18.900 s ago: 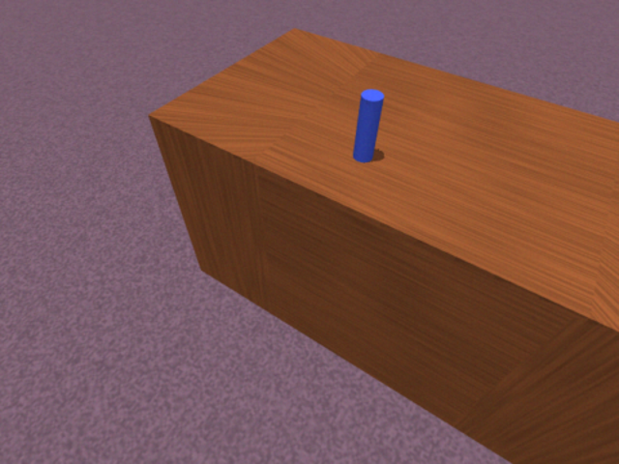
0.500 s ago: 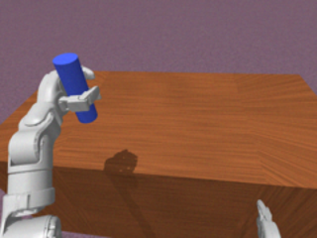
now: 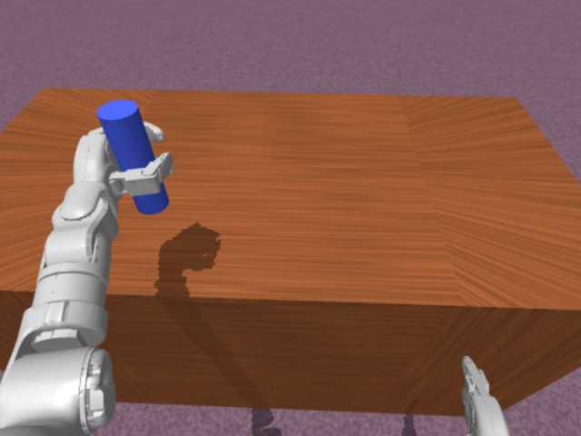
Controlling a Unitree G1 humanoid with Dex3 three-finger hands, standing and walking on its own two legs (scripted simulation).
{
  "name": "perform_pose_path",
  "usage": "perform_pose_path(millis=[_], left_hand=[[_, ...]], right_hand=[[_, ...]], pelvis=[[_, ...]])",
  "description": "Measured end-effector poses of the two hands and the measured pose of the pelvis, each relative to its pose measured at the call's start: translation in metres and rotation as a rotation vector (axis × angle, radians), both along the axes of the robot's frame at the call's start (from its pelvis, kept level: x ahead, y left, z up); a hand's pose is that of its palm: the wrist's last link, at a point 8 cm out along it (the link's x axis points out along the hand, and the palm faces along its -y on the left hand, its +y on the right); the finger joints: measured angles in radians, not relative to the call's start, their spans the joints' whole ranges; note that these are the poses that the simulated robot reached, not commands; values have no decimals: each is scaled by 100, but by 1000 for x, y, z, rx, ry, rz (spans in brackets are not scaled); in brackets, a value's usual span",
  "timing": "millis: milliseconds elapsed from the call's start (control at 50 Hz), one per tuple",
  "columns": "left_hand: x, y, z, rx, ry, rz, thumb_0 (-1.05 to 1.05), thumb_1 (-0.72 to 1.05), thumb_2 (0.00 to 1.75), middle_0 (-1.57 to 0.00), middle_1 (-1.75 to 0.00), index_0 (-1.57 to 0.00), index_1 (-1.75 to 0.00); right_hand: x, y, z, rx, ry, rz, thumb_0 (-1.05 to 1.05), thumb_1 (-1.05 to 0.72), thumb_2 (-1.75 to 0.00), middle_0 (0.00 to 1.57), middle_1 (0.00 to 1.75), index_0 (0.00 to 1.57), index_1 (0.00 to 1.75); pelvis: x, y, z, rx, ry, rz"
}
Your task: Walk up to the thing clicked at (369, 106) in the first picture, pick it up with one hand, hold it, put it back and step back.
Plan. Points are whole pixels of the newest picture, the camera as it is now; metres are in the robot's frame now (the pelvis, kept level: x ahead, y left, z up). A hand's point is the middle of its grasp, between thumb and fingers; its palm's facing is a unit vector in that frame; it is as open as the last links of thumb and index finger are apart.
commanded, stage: crouch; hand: left
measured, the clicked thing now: (137, 162) +0.43 +0.19 +0.17
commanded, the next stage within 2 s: lower in 0.70 s
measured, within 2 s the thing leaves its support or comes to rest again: rests again in 1.90 s
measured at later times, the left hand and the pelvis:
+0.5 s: hand (160, 163) +0.48 +0.18 +0.13, palm faces +0.06 -1.00 +0.01, open 6.0 cm; pelvis +0.01 +0.00 -0.01, yaw -1 degrees
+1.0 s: hand (167, 171) +0.50 +0.18 +0.09, palm faces +0.07 -1.00 +0.01, open 6.0 cm; pelvis +0.01 +0.01 -0.03, yaw -1 degrees
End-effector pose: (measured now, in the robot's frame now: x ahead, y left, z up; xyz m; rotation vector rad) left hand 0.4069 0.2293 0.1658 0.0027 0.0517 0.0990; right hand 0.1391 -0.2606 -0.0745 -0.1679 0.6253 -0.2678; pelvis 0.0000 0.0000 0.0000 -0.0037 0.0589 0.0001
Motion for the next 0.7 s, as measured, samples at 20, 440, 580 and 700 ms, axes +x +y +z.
perform_pose_path(millis=[20, 440, 580, 700], left_hand=[[3, 1, -2, 0, 0, -1, -1, 5, 117, -95, -115, -97, -115], [44, 3, -35, -14, -15, -35, -1, 5, 117, -95, -115, -97, -114], [53, 5, -45, -12, -17, -35, -1, 5, 117, -95, -115, -97, -114], [59, 6, -50, -14, -24, -34, -1, 5, 117, -95, -115, -97, -114]], right_hand=[[0, 0, -1, 1, 10, -2, -1, 57, -4, 5, 5, 5, 5], [11, 8, 2, -1, 42, -8, -1, 56, -4, 6, 5, 6, 5], [10, 6, 5, -18, 36, -7, -1, 55, -5, 6, 5, 6, 5], [8, 5, 7, -37, 36, -7, -1, 54, -5, 6, 5, 6, 5]], pelvis=[[0, 0, 0, 0, 5, -1], [12, 3, -8, -10, 93, -9], [11, 5, -14, -13, 118, -11], [10, 6, -18, -16, 134, -13]])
